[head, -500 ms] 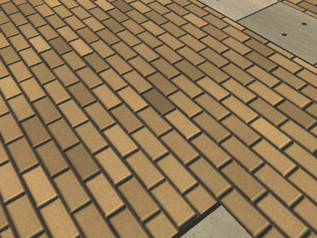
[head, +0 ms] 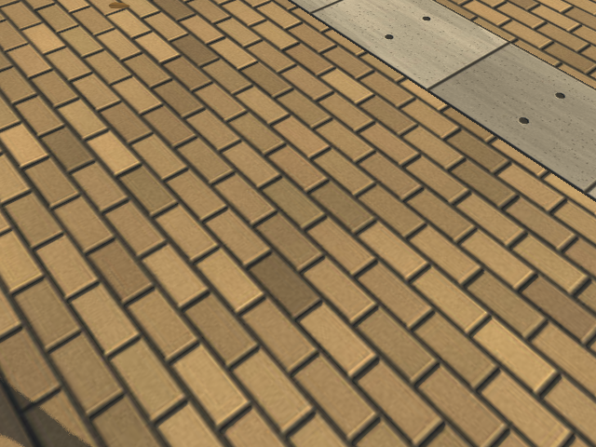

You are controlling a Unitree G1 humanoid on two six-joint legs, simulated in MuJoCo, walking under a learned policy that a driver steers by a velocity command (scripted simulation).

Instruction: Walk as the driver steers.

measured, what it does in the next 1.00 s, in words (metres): walks ahead, turning left: right foot, then left foot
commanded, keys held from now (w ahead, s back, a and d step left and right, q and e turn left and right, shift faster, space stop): w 0.46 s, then w+q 0.34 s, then q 0.20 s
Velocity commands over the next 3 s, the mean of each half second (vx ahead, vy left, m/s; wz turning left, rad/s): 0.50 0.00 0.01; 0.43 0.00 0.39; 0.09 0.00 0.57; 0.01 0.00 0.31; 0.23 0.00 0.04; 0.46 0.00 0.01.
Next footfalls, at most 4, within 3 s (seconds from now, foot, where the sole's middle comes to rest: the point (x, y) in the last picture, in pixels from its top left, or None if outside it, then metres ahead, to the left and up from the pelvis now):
0.26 right None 0.32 -0.06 -0.78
0.78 left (241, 380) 0.63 0.12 -0.78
1.40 right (278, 302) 0.84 0.03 -0.78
1.82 left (219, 367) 0.66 0.17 -0.78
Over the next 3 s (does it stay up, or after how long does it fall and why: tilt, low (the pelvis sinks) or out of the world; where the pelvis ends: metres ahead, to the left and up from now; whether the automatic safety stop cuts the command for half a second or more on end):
stays up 0.97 0.22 0.00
